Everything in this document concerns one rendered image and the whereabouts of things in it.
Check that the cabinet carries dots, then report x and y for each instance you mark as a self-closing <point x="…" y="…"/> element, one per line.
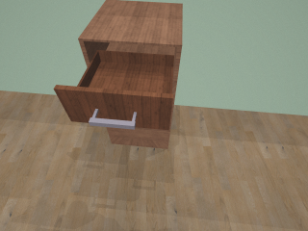
<point x="137" y="27"/>

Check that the drawer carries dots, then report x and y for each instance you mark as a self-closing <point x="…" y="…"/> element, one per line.
<point x="120" y="84"/>

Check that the handle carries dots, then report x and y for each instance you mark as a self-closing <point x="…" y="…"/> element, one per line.
<point x="113" y="123"/>

